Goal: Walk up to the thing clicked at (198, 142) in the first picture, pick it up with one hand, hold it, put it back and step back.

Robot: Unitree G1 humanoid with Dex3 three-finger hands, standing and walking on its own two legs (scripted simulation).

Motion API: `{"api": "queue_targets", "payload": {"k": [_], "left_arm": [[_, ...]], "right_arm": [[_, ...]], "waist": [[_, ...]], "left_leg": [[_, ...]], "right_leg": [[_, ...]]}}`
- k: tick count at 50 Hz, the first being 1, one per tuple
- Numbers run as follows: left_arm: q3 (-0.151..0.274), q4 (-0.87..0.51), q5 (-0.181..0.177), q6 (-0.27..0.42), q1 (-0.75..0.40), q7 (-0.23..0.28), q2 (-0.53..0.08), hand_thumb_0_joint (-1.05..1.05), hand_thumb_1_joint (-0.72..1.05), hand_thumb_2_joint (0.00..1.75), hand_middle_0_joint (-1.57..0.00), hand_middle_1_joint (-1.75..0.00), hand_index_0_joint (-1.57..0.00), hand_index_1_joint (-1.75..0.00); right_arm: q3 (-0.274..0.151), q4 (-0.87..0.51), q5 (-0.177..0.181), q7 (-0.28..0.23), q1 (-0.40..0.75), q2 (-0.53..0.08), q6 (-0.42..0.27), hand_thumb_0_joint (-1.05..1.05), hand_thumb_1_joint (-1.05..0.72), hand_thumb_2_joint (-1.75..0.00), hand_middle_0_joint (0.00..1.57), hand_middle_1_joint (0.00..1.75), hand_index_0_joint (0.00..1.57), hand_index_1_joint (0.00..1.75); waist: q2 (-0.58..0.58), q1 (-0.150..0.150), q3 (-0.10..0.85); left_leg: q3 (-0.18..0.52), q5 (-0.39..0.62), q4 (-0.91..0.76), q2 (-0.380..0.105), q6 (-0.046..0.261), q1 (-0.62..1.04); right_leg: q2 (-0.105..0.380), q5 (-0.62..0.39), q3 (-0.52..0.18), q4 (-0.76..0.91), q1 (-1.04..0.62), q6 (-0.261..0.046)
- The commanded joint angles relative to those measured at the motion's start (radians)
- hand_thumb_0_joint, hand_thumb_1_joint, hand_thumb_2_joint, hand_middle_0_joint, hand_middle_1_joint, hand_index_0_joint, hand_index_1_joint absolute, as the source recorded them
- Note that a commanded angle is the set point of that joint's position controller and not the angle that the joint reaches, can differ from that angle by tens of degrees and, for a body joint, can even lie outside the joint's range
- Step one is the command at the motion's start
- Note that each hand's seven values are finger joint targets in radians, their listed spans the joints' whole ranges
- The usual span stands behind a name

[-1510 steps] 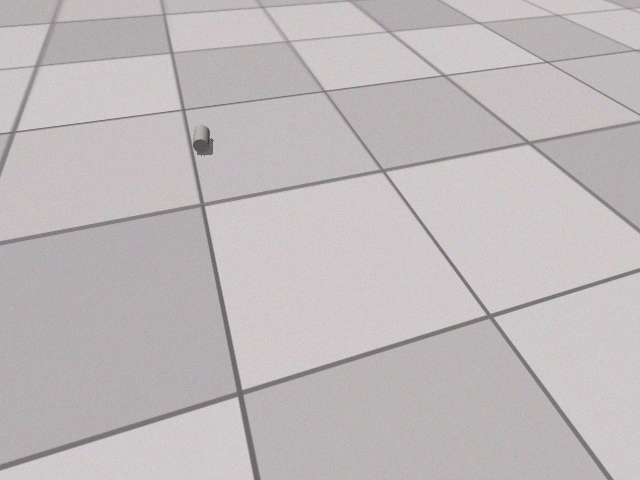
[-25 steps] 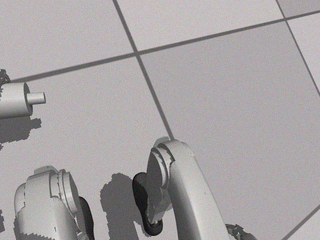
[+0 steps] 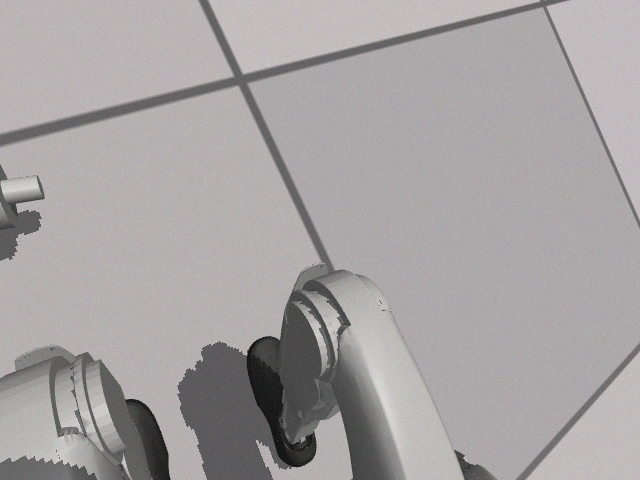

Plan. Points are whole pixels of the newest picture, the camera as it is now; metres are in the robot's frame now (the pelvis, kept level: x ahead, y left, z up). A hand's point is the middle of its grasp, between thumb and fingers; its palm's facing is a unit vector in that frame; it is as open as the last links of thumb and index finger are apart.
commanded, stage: rest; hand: left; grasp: from above
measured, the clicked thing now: out of the picture +0.49 +0.28 -0.24
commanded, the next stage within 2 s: open in 1.00 s
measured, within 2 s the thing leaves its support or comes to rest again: rests again in 1.54 s
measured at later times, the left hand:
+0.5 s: hand out of the picture +0.48 +0.30 -0.24, palm faces -0.47 -0.09 -0.88, open 10.9 cm
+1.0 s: hand out of the picture +0.48 +0.30 -0.25, palm faces -0.47 -0.09 -0.88, open 10.9 cm
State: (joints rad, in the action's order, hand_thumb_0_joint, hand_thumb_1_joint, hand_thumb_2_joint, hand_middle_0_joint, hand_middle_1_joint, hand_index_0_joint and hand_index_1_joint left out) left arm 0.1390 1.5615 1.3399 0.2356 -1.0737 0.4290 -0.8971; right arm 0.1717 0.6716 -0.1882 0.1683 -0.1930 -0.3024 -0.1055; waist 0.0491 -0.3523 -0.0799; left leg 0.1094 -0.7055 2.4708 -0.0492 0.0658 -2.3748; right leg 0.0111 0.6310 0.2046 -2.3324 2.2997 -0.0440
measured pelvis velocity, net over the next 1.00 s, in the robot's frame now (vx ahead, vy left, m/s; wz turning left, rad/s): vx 0.00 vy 0.00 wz -0.05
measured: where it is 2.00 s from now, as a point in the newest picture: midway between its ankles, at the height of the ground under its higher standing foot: (224, 457)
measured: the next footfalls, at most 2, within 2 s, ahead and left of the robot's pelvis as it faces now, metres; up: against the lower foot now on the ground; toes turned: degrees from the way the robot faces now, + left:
none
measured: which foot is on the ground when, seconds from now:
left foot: down 0.00-1.00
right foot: down 0.00-1.00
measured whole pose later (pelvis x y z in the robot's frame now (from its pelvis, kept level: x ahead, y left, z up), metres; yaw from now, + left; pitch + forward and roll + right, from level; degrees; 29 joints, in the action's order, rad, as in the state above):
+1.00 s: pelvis +0.00 +0.00 -0.01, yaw -3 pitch +31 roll -14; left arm 0.12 1.67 1.35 0.25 -1.11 0.51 -1.03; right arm 0.28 0.62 -0.22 0.22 -0.18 -0.34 -0.19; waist 0.12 -0.41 -0.15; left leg 0.16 -0.72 2.52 -0.06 0.07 -2.37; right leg -0.01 0.62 0.25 -2.34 2.27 -0.03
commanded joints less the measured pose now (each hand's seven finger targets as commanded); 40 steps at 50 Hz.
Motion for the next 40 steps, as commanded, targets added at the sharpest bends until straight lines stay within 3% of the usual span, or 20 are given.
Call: {"api": "queue_targets", "payload": {"k": [1, 3, 5, 7, 12, 16, 18, 19, 21, 22, 23, 28, 32, 34, 35, 38, 39, 40], "left_arm": [[0.033, -0.139, -0.009, 0.019, -0.309, 0.057, -0.276, 0.00, 0.66, 0.79, -1.02, -0.63, -1.02, -0.63], [0.042, -0.149, -0.007, 0.022, -0.296, 0.070, -0.304, 0.00, 0.69, 0.81, -1.04, -0.62, -1.04, -0.63], [0.049, -0.138, 0.001, 0.022, -0.284, 0.079, -0.315, 0.00, 0.69, 0.82, -1.04, -0.63, -1.04, -0.64], [0.031, -0.122, 0.004, 0.019, -0.294, 0.078, -0.284, 0.00, 0.70, 0.82, -1.06, -0.62, -1.05, -0.63], [0.038, -0.132, -0.002, 0.015, -0.287, 0.091, -0.311, 0.00, 0.70, 0.81, -1.06, -0.61, -1.05, -0.62], [0.028, -0.099, -0.004, 0.012, -0.285, 0.090, -0.303, 0.00, 0.69, 0.82, -1.05, -0.62, -1.04, -0.63], [0.032, -0.119, -0.009, 0.017, -0.284, 0.092, -0.323, 0.00, 0.68, 0.82, -1.05, -0.61, -1.04, -0.62], [0.034, -0.105, -0.004, 0.017, -0.291, 0.096, -0.324, 0.00, 0.68, 0.81, -1.05, -0.61, -1.04, -0.62], [0.026, -0.082, 0.002, 0.016, -0.290, 0.095, -0.308, 0.00, 0.70, 0.80, -1.05, -0.62, -1.04, -0.62], [0.032, -0.111, -0.007, 0.017, -0.274, 0.098, -0.323, 0.00, 0.69, 0.80, -1.05, -0.61, -1.04, -0.61], [0.026, -0.103, -0.003, 0.017, -0.283, 0.099, -0.320, 0.00, 0.70, 0.81, -1.06, -0.62, -1.06, -0.62], [0.034, -0.095, 0.005, 0.016, -0.299, 0.109, -0.337, 0.00, 0.73, 0.81, -1.08, -0.60, -1.07, -0.61], [0.015, -0.045, 0.002, 0.011, -0.301, 0.115, -0.328, 0.00, 0.74, 0.79, -1.08, -0.60, -1.08, -0.61], [0.027, -0.057, -0.005, 0.013, -0.290, 0.120, -0.350, 0.00, 0.72, 0.79, -1.08, -0.58, -1.07, -0.59], [0.026, -0.081, 0.000, 0.014, -0.293, 0.120, -0.358, 0.00, 0.71, 0.78, -1.07, -0.58, -1.06, -0.59], [0.007, -0.050, -0.004, 0.010, -0.296, 0.117, -0.332, 0.00, 0.70, 0.79, -1.06, -0.59, -1.05, -0.60], [0.029, -0.094, -0.005, 0.014, -0.300, 0.121, -0.367, 0.00, 0.70, 0.79, -1.06, -0.58, -1.05, -0.59], [0.021, -0.047, -0.001, 0.010, -0.294, 0.123, -0.354, 0.00, 0.71, 0.79, -1.08, -0.58, -1.06, -0.59]], "right_arm": [[-0.082, 0.010, -0.010, -0.007, -0.250, -0.294, -0.006, 0.00, -0.90, -0.90, 0.20, 0.30, 0.20, 0.30], [-0.092, 0.011, -0.009, -0.008, -0.243, -0.313, -0.007, 0.00, -0.90, -0.90, 0.20, 0.30, 0.20, 0.30], [-0.076, 0.009, -0.015, -0.004, -0.243, -0.298, -0.009, 0.00, -0.90, -0.90, 0.20, 0.30, 0.20, 0.30], [-0.076, 0.009, -0.019, 0.003, -0.250, -0.300, -0.013, 0.00, -0.90, -0.90, 0.20, 0.30, 0.20, 0.30], [-0.070, 0.016, -0.019, 0.006, -0.240, -0.307, -0.025, 0.00, -0.90, -0.90, 0.20, 0.30, 0.20, 0.30], [-0.058, 0.011, -0.023, 0.017, -0.239, -0.312, -0.033, 0.00, -0.90, -0.90, 0.20, 0.30, 0.20, 0.30], [-0.054, 0.005, -0.021, 0.015, -0.231, -0.317, -0.038, 0.00, -0.90, -0.90, 0.20, 0.30, 0.20, 0.30], [-0.068, 0.004, -0.023, 0.013, -0.234, -0.342, -0.041, 0.00, -0.90, -0.90, 0.20, 0.30, 0.20, 0.30], [-0.048, 0.000, -0.028, 0.025, -0.236, -0.326, -0.046, 0.00, -0.90, -0.90, 0.20, 0.30, 0.20, 0.30], [-0.050, 0.000, -0.022, 0.024, -0.233, -0.324, -0.046, 0.00, -0.90, -0.90, 0.20, 0.30, 0.20, 0.30], [-0.050, 0.001, -0.024, 0.026, -0.239, -0.328, -0.048, 0.00, -0.90, -0.90, 0.20, 0.30, 0.20, 0.30], [-0.036, -0.011, -0.027, 0.033, -0.232, -0.336, -0.053, 0.00, -0.90, -0.90, 0.20, 0.30, 0.20, 0.30], [-0.018, -0.018, -0.031, 0.043, -0.216, -0.330, -0.065, 0.00, -0.90, -0.90, 0.20, 0.30, 0.20, 0.30], [-0.021, -0.019, -0.026, 0.036, -0.215, -0.337, -0.066, 0.00, -0.90, -0.90, 0.20, 0.30, 0.20, 0.30], [-0.023, -0.016, -0.026, 0.036, -0.215, -0.335, -0.065, 0.00, -0.90, -0.90, 0.20, 0.30, 0.20, 0.30], [-0.014, -0.021, -0.031, 0.042, -0.215, -0.337, -0.076, 0.00, -0.90, -0.90, 0.20, 0.30, 0.20, 0.30], [-0.017, -0.018, -0.027, 0.041, -0.223, -0.346, -0.076, 0.00, -0.90, -0.90, 0.20, 0.30, 0.20, 0.30], [-0.012, -0.022, -0.030, 0.042, -0.220, -0.347, -0.078, 0.00, -0.90, -0.90, 0.20, 0.30, 0.20, 0.30]], "waist": [[-0.422, -0.033, 0.691], [-0.462, -0.022, 0.727], [-0.446, -0.022, 0.719], [-0.456, -0.047, 0.690], [-0.468, -0.039, 0.698], [-0.452, -0.063, 0.659], [-0.453, -0.051, 0.665], [-0.466, -0.059, 0.649], [-0.455, -0.075, 0.626], [-0.464, -0.053, 0.664], [-0.479, -0.071, 0.660], [-0.491, -0.079, 0.638], [-0.455, -0.092, 0.597], [-0.452, -0.079, 0.601], [-0.480, -0.073, 0.631], [-0.466, -0.094, 0.596], [-0.494, -0.083, 0.634], [-0.483, -0.094, 0.607]], "left_leg": [[-0.011, 0.236, -0.211, 0.031, -0.037, 0.509], [-0.003, 0.250, -0.223, 0.027, -0.043, 0.540], [-0.004, 0.254, -0.213, 0.026, -0.038, 0.521], [0.005, 0.267, -0.212, 0.022, -0.042, 0.544], [0.007, 0.273, -0.205, 0.020, -0.041, 0.547], [0.010, 0.264, -0.196, 0.019, -0.039, 0.522], [0.012, 0.260, -0.198, 0.019, -0.038, 0.524], [0.023, 0.256, -0.202, 0.018, -0.047, 0.541], [0.027, 0.264, -0.193, 0.015, -0.046, 0.535], [0.023, 0.279, -0.202, 0.016, -0.044, 0.551], [0.022, 0.292, -0.197, 0.015, -0.044, 0.554], [0.039, 0.285, -0.206, 0.011, -0.051, 0.562], [0.033, 0.235, -0.188, 0.012, -0.040, 0.509], [0.035, 0.213, -0.202, 0.012, -0.040, 0.499], [0.032, 0.228, -0.207, 0.010, -0.041, 0.523], [0.035, 0.235, -0.188, 0.007, -0.042, 0.527], [0.041, 0.276, -0.203, 0.007, -0.047, 0.555], [0.048, 0.270, -0.196, 0.006, -0.049, 0.548]], "right_leg": [[-0.064, -0.224, 0.001, 0.205, -0.378, 0.000], [-0.067, -0.234, 0.006, 0.199, -0.395, 0.000], [-0.070, -0.245, 0.006, 0.195, -0.409, 0.003], [-0.070, -0.252, 0.010, 0.183, -0.374, 0.003], [-0.075, -0.265, 0.016, 0.187, -0.392, 0.007], [-0.076, -0.264, 0.020, 0.184, -0.394, 0.009], [-0.076, -0.259, 0.020, 0.192, -0.402, 0.008], [-0.072, -0.246, 0.026, 0.183, -0.364, 0.001], [-0.072, -0.256, 0.030, 0.176, -0.361, 0.006], [-0.078, -0.270, 0.028, 0.185, -0.393, 0.008], [-0.077, -0.287, 0.026, 0.176, -0.402, 0.010], [-0.075, -0.268, 0.037, 0.169, -0.370, 0.006], [-0.077, -0.251, 0.031, 0.174, -0.371, 0.013], [-0.080, -0.230, 0.032, 0.185, -0.379, 0.010], [-0.082, -0.244, 0.030, 0.185, -0.399, 0.012], [-0.082, -0.252, 0.033, 0.175, -0.375, 0.014], [-0.081, -0.274, 0.038, 0.178, -0.397, 0.013], [-0.078, -0.271, 0.041, 0.170, -0.378, 0.012]]}}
